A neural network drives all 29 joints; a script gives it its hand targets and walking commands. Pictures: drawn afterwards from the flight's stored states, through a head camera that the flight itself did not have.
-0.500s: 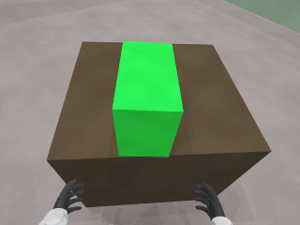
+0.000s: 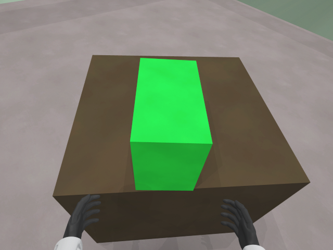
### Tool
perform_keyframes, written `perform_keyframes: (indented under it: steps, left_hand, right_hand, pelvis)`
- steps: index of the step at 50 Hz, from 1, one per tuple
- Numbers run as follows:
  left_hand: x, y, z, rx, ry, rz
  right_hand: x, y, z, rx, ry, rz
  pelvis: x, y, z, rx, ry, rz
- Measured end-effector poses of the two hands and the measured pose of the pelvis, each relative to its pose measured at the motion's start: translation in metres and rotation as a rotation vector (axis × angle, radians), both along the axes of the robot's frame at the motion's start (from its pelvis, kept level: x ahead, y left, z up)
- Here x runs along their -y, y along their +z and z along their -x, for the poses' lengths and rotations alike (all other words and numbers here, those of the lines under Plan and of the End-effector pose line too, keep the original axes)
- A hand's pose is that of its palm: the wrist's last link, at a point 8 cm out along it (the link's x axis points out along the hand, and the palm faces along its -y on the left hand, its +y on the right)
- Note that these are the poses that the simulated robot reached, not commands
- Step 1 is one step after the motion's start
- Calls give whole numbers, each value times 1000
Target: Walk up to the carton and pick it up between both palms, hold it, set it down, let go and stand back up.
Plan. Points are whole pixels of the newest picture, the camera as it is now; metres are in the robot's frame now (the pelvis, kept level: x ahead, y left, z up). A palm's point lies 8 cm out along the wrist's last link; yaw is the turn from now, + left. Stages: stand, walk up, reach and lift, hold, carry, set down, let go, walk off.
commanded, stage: reach and lift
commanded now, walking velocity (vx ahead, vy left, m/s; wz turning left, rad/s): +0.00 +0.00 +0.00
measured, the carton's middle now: (166, 123) +0.45 +0.03 +0.00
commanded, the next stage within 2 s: none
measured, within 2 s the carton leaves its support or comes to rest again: neither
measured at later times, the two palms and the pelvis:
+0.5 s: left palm (82, 206) +0.19 +0.21 -0.01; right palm (245, 210) +0.22 -0.17 +0.00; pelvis +0.00 -0.01 +0.00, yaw +1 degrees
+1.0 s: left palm (78, 163) +0.26 +0.22 +0.07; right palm (242, 170) +0.29 -0.15 +0.06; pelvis -0.01 +0.00 +0.00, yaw +0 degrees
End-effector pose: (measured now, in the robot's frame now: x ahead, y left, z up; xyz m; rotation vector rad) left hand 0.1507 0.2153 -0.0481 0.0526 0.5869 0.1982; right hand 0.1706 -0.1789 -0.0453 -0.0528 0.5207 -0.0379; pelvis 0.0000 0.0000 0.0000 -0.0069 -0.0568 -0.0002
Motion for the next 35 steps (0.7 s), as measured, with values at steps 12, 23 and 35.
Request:
perform_keyframes:
  steps: [12,23,35]
  left_hand:
    - [3,14,-8,130,-17,10]
    - [10,35,-37,293,-31,27]
    - [6,58,-72,256,-30,41]
  right_hand:
    - [-1,15,-14,124,-24,-30]
    - [-7,42,-41,243,-28,-58]
    - [-23,58,-70,218,-38,-86]
  pelvis:
    - [5,1,-8,17,18,3]
    - [12,-1,-2,21,25,-1]
    - [9,0,3,21,17,-4]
